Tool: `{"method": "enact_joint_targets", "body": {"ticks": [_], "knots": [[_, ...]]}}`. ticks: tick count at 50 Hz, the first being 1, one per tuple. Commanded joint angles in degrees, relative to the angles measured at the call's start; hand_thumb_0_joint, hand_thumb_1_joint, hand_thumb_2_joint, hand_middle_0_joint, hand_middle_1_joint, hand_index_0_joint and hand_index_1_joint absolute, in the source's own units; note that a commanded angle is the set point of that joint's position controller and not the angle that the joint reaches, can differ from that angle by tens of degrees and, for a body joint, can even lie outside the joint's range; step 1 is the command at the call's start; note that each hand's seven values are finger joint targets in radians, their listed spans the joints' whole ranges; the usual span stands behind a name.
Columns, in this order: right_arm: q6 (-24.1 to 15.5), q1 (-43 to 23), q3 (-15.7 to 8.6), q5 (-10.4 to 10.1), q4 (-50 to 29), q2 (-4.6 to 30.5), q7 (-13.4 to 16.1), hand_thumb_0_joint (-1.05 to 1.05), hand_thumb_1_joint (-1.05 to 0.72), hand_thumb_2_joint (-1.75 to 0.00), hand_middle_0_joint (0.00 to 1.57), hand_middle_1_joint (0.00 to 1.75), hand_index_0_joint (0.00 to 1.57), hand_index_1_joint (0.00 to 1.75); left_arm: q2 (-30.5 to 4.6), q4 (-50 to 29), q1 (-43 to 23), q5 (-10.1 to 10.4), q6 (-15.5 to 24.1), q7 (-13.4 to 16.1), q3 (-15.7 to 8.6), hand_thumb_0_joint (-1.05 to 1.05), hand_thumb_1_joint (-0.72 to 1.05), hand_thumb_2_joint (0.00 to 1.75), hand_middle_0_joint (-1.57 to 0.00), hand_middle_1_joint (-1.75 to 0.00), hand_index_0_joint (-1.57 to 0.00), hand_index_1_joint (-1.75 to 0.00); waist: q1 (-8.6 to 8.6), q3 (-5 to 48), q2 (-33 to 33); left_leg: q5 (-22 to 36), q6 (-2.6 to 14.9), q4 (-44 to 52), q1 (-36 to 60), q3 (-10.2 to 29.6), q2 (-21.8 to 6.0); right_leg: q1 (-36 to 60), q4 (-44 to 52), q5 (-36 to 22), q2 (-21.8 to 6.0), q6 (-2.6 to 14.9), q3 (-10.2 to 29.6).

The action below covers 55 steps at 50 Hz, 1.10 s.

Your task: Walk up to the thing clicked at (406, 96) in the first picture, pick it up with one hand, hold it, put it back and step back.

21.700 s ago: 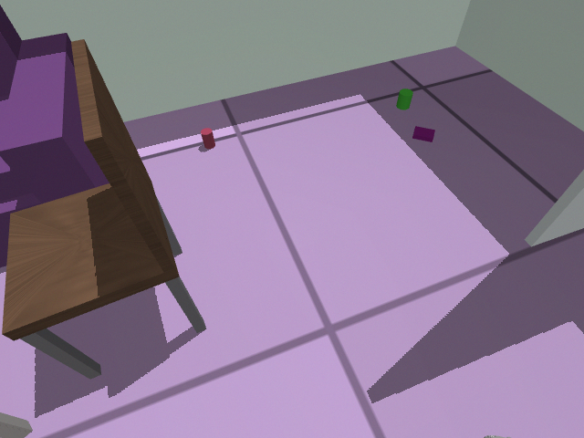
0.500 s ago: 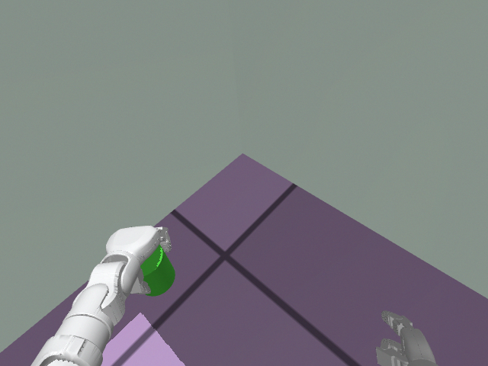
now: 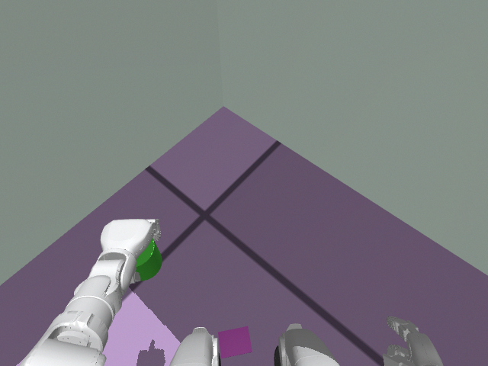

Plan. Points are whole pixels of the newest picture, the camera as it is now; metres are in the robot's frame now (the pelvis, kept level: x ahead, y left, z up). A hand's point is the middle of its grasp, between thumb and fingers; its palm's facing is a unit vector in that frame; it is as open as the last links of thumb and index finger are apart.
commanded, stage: crouch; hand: left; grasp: from above
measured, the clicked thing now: (139, 248) +0.34 +0.23 -0.15
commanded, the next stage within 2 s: lower in 1.54 s
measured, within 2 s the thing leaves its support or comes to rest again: neither
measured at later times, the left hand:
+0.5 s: hand (165, 266) +0.36 +0.22 -0.36, palm faces -0.49 +0.01 -0.87, open 10.2 cm
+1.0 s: hand (172, 267) +0.39 +0.22 -0.48, palm faces -0.47 -0.02 -0.88, open 10.2 cm
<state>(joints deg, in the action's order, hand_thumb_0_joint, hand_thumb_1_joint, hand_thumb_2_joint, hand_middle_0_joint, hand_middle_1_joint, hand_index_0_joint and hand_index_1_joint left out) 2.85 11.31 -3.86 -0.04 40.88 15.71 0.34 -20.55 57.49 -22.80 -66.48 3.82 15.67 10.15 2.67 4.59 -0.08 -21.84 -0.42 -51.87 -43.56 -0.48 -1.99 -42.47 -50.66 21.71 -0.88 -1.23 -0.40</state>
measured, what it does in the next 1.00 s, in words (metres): lowers itself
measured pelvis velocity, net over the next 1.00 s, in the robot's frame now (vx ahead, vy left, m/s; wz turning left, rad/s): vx -0.05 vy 0.00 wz -0.06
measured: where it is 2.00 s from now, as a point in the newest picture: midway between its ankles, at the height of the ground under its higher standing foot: outside the picture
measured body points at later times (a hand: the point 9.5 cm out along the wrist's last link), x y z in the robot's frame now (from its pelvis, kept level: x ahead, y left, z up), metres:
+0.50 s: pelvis -0.05 +0.01 -0.20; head +0.14 +0.02 +0.20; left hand +0.38 +0.21 -0.31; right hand +0.00 -0.26 -0.34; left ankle +0.03 +0.12 -0.69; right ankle +0.03 -0.13 -0.69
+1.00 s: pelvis -0.05 +0.00 -0.30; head +0.18 +0.02 +0.09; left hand +0.41 +0.22 -0.42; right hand +0.02 -0.28 -0.43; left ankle +0.03 +0.12 -0.69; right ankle +0.03 -0.13 -0.69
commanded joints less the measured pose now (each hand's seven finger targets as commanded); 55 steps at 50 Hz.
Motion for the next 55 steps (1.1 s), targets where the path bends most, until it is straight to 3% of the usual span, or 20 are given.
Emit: {"method": "enact_joint_targets", "body": {"ticks": [1, 5, 8, 9, 12, 13, 15, 17, 20, 23, 25, 26, 28, 30, 33, 36, 39, 44, 53, 55], "knots": [[-2.0, 4.5, -3.5, 1.0, -3.2, 8.3, 0.4, 0.00, -0.90, -0.90, 0.20, 0.30, 0.20, 0.30, -11.5, -5.8, -26.8, -1.9, -0.3, 8.0, -5.3, 0.00, 0.51, 0.95, -0.90, -0.86, -0.91, -0.85, 3.49, 25.3, -4.4, 11.3, 0.57, -8.7, 2.1, -0.5, 2.1, -7.5, -5.9, -10.7, 1.8, 2.31, -0.6], [-3.3, 5.7, -3.9, 1.5, -2.9, 8.8, 1.0, 0.00, -0.90, -0.90, 0.20, 0.30, 0.20, 0.30, -11.1, 1.5, -27.4, -0.8, -1.4, 9.6, -5.5, 0.00, 0.53, 0.92, -0.89, -0.87, -0.92, -0.85, 3.55, 26.9, -4.8, 4.6, 0.35, -14.7, -7.8, 1.1, 1.9, -18.7, -14.5, -4.3, 2.1, 3.05, -1.8], [-3.9, 6.1, -4.0, 1.9, -2.9, 9.0, 1.3, 0.00, -0.90, -0.90, 0.20, 0.30, 0.20, 0.30, -13.9, -0.4, -31.0, -0.4, -2.4, 10.2, -7.1, 0.00, 0.53, 0.95, -0.89, -0.88, -0.91, -0.86, 3.03, 34.3, -7.2, 2.9, 0.44, -19.8, -11.9, 1.6, 1.7, -22.4, -20.3, -3.0, 2.1, 3.28, -1.9], [-4.1, 6.2, -4.1, 1.9, -3.1, 8.9, 1.4, 0.00, -0.90, -0.90, 0.20, 0.30, 0.20, 0.30, -12.7, 0.7, -30.7, -0.1, -2.9, 10.0, -6.5, 0.00, 0.54, 0.96, -0.90, -0.88, -0.92, -0.86, 3.57, 35.5, -7.0, 1.8, 0.45, -21.2, -13.9, 1.7, 1.8, -23.7, -22.0, -2.2, 2.1, 3.38, -2.1], [-4.7, 6.5, -4.2, 2.4, -2.2, 9.1, 1.7, 0.00, -0.90, -0.90, 0.20, 0.30, 0.20, 0.30, -13.5, 3.3, -32.4, 0.9, -3.4, 9.4, -7.3, 0.00, 0.51, 1.00, -0.90, -0.89, -0.91, -0.88, 4.51, 34.8, -4.8, -2.4, 0.58, -24.7, -20.5, 2.4, 1.7, -28.4, -25.8, 1.1, 1.8, 3.20, -2.3], [-4.8, 6.6, -4.3, 2.5, -2.5, 9.0, 1.8, 0.00, -0.90, -0.90, 0.20, 0.30, 0.20, 0.30, -15.8, 0.9, -34.6, 0.8, -3.2, 9.3, -8.4, 0.00, 0.50, 1.01, -0.90, -0.89, -0.90, -0.89, 4.36, 37.3, -5.8, -3.7, 0.59, -26.1, -21.9, 2.1, 1.9, -29.1, -27.0, 2.2, 1.7, 3.29, -2.1], [-5.1, 6.7, -3.9, 2.9, -2.2, 8.8, 1.6, 0.00, -0.90, -0.90, 0.20, 0.30, 0.20, 0.30, -13.3, 4.5, -33.4, 1.2, -3.6, 8.7, -7.7, 0.00, 0.50, 1.01, -0.89, -0.90, -0.90, -0.89, 5.26, 35.6, -5.3, -6.1, 0.51, -28.2, -25.2, 3.0, 1.8, -33.8, -29.7, 4.4, 1.5, 3.32, -2.6], [-5.3, 6.9, -4.0, 2.9, -2.2, 9.3, 1.7, 0.00, -0.90, -0.90, 0.20, 0.30, 0.20, 0.30, -16.7, 2.7, -35.6, 0.6, -3.0, 8.5, -9.2, 0.00, 0.51, 1.02, -0.90, -0.89, -0.91, -0.89, 4.86, 38.9, -7.2, -6.9, 0.42, -30.5, -25.9, 3.2, 1.9, -36.3, -32.6, 5.5, 1.5, 3.61, -2.7], [-5.6, 7.6, -3.8, 3.2, -2.0, 9.1, 1.1, 0.00, -0.90, -0.90, 0.20, 0.30, 0.20, 0.30, -16.0, 4.9, -33.4, 0.4, -1.9, 8.0, -9.6, 0.00, 0.51, 1.06, -0.92, -0.90, -0.91, -0.90, 5.59, 40.3, -4.8, -6.8, 0.99, -35.0, -30.6, 3.0, 2.2, -38.1, -35.9, 5.5, 1.4, 3.47, -3.1], [-6.1, 7.7, -3.3, 3.6, -1.4, 8.9, 0.6, 0.00, -0.90, -0.90, 0.20, 0.30, 0.20, 0.30, -17.4, 3.7, -37.4, -0.2, -0.3, 8.5, -10.1, 0.00, 0.56, 1.09, -0.96, -0.90, -0.95, -0.91, 6.93, 40.5, -5.9, -8.9, 1.28, -38.6, -34.4, 3.0, 2.5, -42.6, -38.6, 7.2, 1.3, 3.30, -3.1], [-6.7, 8.1, -3.0, 4.0, -0.7, 9.3, 0.0, 0.00, -0.90, -0.90, 0.20, 0.30, 0.20, 0.30, -16.9, 3.6, -38.4, -0.9, 0.5, 9.1, -10.3, 0.00, 0.56, 1.09, -0.96, -0.90, -0.95, -0.91, 7.39, 41.6, -7.2, -7.2, 1.15, -40.9, -35.1, 3.6, 2.4, -46.0, -41.2, 6.0, 1.1, 3.36, -3.4], [-6.7, 8.3, -3.1, 4.0, -0.8, 9.6, -0.1, 0.00, -0.90, -0.90, 0.20, 0.30, 0.20, 0.30, -19.5, 0.6, -40.4, -1.3, 0.9, 9.7, -11.6, 0.00, 0.57, 1.09, -0.97, -0.89, -0.96, -0.91, 6.42, 45.4, -8.9, -6.6, 1.07, -41.8, -33.9, 3.3, 2.5, -46.2, -42.0, 5.6, 1.2, 3.47, -3.4], [-7.0, 8.8, -2.9, 4.5, -0.6, 9.9, -0.8, 0.00, -0.90, -0.90, 0.20, 0.30, 0.20, 0.30, -18.7, 3.4, -37.7, -1.8, 1.1, 10.5, -11.6, 0.00, 0.58, 1.11, -0.98, -0.88, -0.96, -0.90, 6.91, 44.5, -9.4, -5.2, 0.88, -43.3, -33.6, 3.6, 2.3, -49.1, -43.8, 5.1, 1.0, 3.41, -3.8], [-7.3, 8.9, -2.7, 5.0, 0.0, 9.9, -1.3, 0.00, -0.90, -0.91, 0.20, 0.30, 0.20, 0.30, -19.7, 2.7, -41.8, -2.7, 1.6, 11.6, -11.6, 0.00, 0.56, 1.13, -0.98, -0.89, -0.96, -0.92, 7.93, 45.0, -10.4, -4.8, 0.96, -45.8, -34.5, 3.1, 2.2, -50.0, -45.0, 4.2, 1.0, 3.29, -3.8], [-7.5, 8.4, -2.3, 5.4, 0.2, 9.7, -1.7, 0.00, -0.90, -0.91, 0.20, 0.30, 0.20, 0.30, -21.6, 3.7, -43.1, -2.6, 1.1, 13.1, -12.9, 0.00, 0.55, 1.08, -0.95, -0.90, -0.95, -0.90, 7.27, 45.4, -11.1, -6.5, 1.18, -47.8, -37.3, 2.3, 2.3, -51.4, -46.4, 5.3, 1.1, 3.31, -3.7], [-7.8, 8.2, -2.2, 5.9, 0.6, 9.7, -2.3, 0.00, -0.90, -0.91, 0.20, 0.30, 0.20, 0.30, -19.8, 5.9, -43.5, -2.6, 0.6, 13.6, -12.1, 0.00, 0.56, 1.07, -0.95, -0.90, -0.95, -0.90, 7.68, 45.3, -12.9, -5.0, 1.02, -50.1, -37.8, 2.1, 2.1, -53.3, -48.7, 4.0, 1.2, 3.38, -4.1], [-7.6, 8.1, -2.0, 6.1, 0.2, 9.2, -2.8, 0.00, -0.90, -0.90, 0.20, 0.30, 0.20, 0.30, -20.7, 7.2, -41.5, -2.2, 0.0, 13.3, -12.8, 0.00, 0.55, 1.05, -0.94, -0.89, -0.94, -0.90, 7.17, 46.6, -11.9, -2.8, 1.44, -52.8, -40.4, 1.3, 2.2, -51.4, -50.2, 1.6, 1.5, 3.14, -3.9], [-7.2, 8.6, -2.0, 6.4, 0.4, 9.0, -3.6, 0.00, -0.91, -0.90, 0.20, 0.30, 0.20, 0.30, -20.2, 8.8, -42.3, -1.1, 0.0, 11.4, -12.3, 0.00, 0.52, 1.08, -0.93, -0.91, -0.92, -0.92, 8.55, 44.6, -9.7, -1.8, 2.01, -56.6, -44.9, 1.3, 1.9, -51.2, -52.0, -0.9, 1.8, 2.47, -3.8], [-6.4, 8.5, -2.2, 6.3, 0.3, 10.2, -4.6, 0.00, -0.91, -0.91, 0.20, 0.30, 0.20, 0.30, -23.3, 9.0, -41.3, -2.2, 1.8, 10.1, -13.8, 0.00, 0.50, 1.01, -0.90, -0.88, -0.91, -0.88, 7.19, 43.6, -11.6, -2.2, 1.55, -59.5, -47.4, 1.7, 1.7, -56.1, -57.3, 0.8, 2.4, 3.03, -5.0], [-6.4, 8.7, -2.2, 6.3, 0.4, 10.4, -4.6, 0.00, -0.91, -0.90, 0.20, 0.30, 0.20, 0.30, -23.5, 7.8, -44.5, -2.6, 2.4, 10.5, -13.7, 0.00, 0.48, 1.01, -0.89, -0.88, -0.89, -0.88, 8.14, 43.1, -12.9, -3.6, 1.56, -60.1, -48.3, 1.7, 1.8, -58.2, -57.9, 1.9, 2.4, 3.14, -5.2]]}}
